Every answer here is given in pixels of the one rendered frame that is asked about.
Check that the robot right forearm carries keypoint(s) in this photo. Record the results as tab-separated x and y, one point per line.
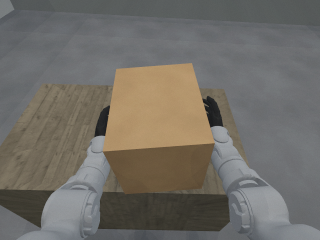
231	167

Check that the pedestal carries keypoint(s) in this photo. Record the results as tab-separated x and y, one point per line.
49	142

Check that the robot right upper arm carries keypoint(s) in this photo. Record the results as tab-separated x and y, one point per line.
261	214

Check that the robot left upper arm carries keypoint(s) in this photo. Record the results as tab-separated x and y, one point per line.
70	214

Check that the robot left hand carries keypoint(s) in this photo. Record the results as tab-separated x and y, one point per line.
101	125

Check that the robot right hand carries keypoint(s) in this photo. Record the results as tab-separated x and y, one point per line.
213	115

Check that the carton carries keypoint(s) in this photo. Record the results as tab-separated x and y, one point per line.
158	137

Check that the robot left forearm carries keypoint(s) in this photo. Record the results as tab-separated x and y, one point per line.
92	174

